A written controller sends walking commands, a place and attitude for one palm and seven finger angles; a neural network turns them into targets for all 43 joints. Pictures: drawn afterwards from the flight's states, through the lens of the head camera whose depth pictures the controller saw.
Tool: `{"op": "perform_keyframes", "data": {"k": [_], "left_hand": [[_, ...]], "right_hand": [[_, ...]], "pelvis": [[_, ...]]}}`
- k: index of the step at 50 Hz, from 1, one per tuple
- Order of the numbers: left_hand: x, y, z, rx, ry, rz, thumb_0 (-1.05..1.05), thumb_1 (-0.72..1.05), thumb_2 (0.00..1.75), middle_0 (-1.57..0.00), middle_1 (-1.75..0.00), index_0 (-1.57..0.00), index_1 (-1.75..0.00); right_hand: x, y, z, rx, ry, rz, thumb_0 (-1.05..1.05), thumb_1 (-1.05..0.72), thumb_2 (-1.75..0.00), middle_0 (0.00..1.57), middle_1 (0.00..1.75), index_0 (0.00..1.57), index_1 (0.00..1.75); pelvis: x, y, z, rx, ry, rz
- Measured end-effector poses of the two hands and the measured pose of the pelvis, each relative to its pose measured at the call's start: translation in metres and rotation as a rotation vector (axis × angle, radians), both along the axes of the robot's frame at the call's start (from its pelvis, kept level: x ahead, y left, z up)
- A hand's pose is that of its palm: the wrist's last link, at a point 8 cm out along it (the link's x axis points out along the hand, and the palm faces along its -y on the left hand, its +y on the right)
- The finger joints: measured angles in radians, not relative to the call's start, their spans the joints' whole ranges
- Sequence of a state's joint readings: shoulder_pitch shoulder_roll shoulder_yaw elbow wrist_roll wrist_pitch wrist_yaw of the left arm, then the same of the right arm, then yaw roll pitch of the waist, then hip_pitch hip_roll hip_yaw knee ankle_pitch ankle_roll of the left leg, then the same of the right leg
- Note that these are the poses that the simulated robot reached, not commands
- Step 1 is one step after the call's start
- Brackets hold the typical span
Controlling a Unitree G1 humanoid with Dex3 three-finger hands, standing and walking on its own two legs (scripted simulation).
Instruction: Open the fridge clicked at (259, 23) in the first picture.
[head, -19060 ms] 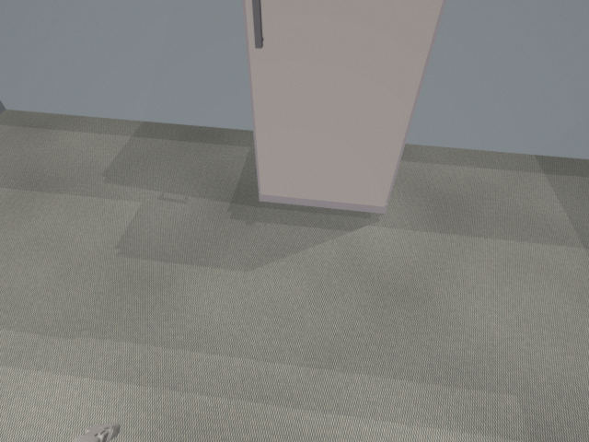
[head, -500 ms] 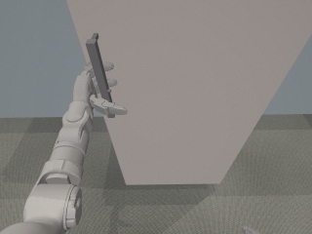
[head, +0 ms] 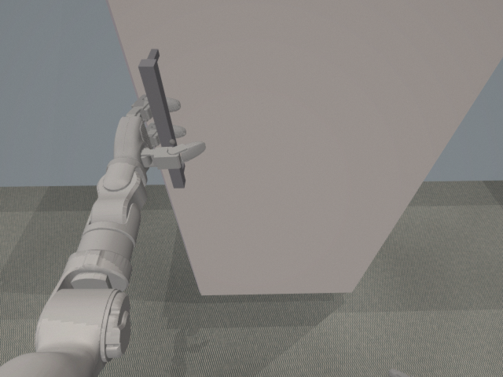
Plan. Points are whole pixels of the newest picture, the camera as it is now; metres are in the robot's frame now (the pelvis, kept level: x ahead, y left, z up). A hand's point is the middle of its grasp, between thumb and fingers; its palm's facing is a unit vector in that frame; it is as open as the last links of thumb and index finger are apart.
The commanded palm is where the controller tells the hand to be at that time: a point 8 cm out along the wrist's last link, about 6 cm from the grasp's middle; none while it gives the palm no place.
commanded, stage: grip the handle and tug to test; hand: left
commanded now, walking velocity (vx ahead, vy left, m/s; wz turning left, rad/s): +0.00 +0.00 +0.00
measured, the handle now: (168, 127) +0.49 +0.15 +0.15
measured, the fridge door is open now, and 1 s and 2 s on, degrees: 0 0 15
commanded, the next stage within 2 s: pull the door a little, standing still in 1.02 s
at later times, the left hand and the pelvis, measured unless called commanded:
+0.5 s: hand (179, 142) +0.44 +0.12 +0.15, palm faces +0.02 -1.00 +0.01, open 5.2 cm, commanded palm +0.41 +0.18 +0.15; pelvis +0.00 +0.00 +0.00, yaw +0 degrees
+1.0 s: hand (179, 144) +0.44 +0.12 +0.15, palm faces +0.01 -1.00 +0.01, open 5.4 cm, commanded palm +0.38 +0.18 +0.15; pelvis +0.03 -0.01 +0.00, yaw -2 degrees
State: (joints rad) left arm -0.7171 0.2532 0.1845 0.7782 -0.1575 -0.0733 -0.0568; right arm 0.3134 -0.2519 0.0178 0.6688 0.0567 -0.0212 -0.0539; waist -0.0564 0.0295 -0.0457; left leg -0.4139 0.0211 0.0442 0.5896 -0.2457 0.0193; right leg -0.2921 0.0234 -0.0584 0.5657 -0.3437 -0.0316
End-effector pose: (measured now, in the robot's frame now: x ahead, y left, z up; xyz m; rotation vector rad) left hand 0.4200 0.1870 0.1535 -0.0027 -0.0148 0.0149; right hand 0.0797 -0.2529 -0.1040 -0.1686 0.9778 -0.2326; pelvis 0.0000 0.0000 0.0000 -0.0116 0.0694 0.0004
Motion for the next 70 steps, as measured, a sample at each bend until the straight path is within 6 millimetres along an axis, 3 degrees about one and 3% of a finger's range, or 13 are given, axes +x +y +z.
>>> {"op": "perform_keyframes", "data": {"k": [17,43,70], "left_hand": [[0.002,-0.009,-0.002,0.001,0.002,-0.009,0.01,0.76,0.84,-0.43,-1.38,-0.44,-1.38],[-0.001,-0.011,-0.002,-0.008,0.000,0.000,0.01,0.79,0.81,-0.38,-1.40,-0.39,-1.40],[-0.019,-0.010,0.001,0.012,0.028,0.005,0.02,0.76,0.79,-0.35,-1.40,-0.34,-1.40]], "right_hand": [[-0.004,0.001,-0.002,0.006,0.006,-0.007,0.01,-0.90,-0.90,0.21,0.30,0.20,0.30],[0.023,-0.008,0.006,0.015,-0.047,-0.024,0.02,-0.90,-0.90,0.21,0.30,0.20,0.30],[0.125,0.008,0.028,0.042,-0.170,0.070,0.02,-0.91,-0.90,0.20,0.30,0.20,0.30]], "pelvis": [[0.001,0.000,0.000,0.000,0.002,-0.004],[0.018,-0.005,0.003,0.011,-0.002,-0.028],[0.060,-0.008,0.010,0.017,-0.014,-0.018]]}}
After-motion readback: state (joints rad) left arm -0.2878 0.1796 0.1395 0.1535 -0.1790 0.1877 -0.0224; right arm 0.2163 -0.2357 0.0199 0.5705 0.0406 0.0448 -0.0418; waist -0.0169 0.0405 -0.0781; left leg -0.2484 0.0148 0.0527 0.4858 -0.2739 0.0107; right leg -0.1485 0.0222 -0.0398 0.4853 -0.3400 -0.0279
